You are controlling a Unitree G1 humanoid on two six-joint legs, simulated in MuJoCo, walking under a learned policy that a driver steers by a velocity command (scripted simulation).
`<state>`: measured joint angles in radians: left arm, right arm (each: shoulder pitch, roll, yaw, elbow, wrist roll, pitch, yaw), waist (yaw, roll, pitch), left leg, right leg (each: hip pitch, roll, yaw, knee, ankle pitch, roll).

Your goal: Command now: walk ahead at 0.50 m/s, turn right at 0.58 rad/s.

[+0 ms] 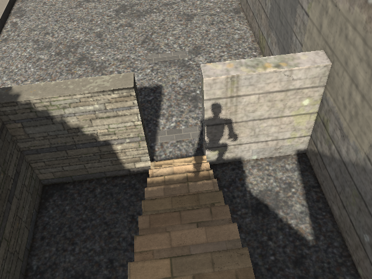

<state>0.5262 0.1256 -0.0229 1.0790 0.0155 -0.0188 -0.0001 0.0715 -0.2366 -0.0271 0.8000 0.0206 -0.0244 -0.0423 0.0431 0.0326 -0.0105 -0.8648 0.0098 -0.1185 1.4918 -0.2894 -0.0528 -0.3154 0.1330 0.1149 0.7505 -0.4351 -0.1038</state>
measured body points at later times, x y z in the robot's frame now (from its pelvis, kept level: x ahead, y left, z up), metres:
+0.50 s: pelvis +0.25 +0.05 -0.19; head +0.23 +0.03 +0.26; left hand +0.44 +0.24 -0.29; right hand +0.07 -0.12 -0.34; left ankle +0.23 +0.13 -0.90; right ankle +0.31 -0.09 -0.78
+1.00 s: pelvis +0.48 +0.01 -0.36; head +0.47 -0.01 +0.09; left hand +0.34 +0.19 -0.51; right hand +0.65 -0.21 -0.50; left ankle +0.53 +0.20 -0.93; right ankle +0.48 -0.11 -1.09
